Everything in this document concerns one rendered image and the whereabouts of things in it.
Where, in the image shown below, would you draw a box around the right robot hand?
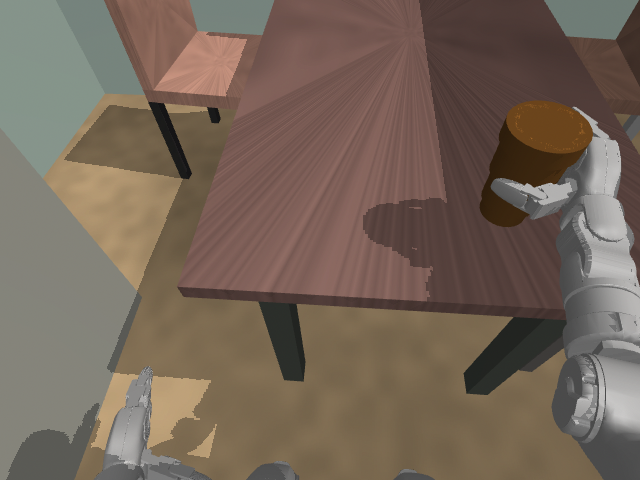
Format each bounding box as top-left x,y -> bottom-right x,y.
491,107 -> 621,220

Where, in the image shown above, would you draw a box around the cup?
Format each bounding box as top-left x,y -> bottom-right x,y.
480,101 -> 593,227

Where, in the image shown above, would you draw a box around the right robot arm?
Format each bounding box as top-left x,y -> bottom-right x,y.
552,194 -> 640,480

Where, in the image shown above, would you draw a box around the left robot arm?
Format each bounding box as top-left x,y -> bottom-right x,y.
94,464 -> 145,480

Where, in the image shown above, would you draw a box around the left robot hand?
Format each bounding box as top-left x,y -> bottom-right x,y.
102,366 -> 212,480

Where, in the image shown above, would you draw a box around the table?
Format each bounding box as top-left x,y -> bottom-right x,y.
177,0 -> 640,395

